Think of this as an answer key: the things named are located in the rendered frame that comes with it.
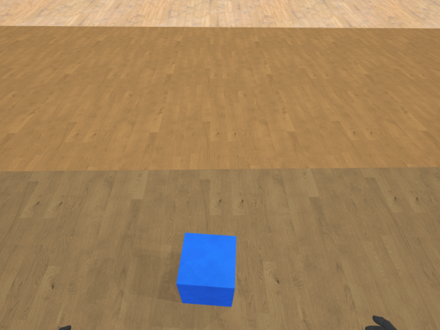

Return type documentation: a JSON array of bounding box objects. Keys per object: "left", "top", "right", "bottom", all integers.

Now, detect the carton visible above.
[{"left": 176, "top": 232, "right": 237, "bottom": 307}]

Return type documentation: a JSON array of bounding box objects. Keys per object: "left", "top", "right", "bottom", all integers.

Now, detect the right robot hand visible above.
[{"left": 365, "top": 316, "right": 396, "bottom": 330}]

